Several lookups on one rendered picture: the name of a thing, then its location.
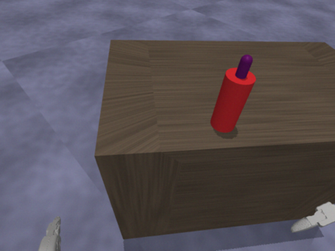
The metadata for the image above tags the right robot hand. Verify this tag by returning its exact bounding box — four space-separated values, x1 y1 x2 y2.
291 202 335 233

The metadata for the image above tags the left robot hand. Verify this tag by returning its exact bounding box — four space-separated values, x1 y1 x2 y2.
38 216 61 251

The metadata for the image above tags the bottle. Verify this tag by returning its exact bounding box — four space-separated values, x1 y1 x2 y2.
210 54 256 133

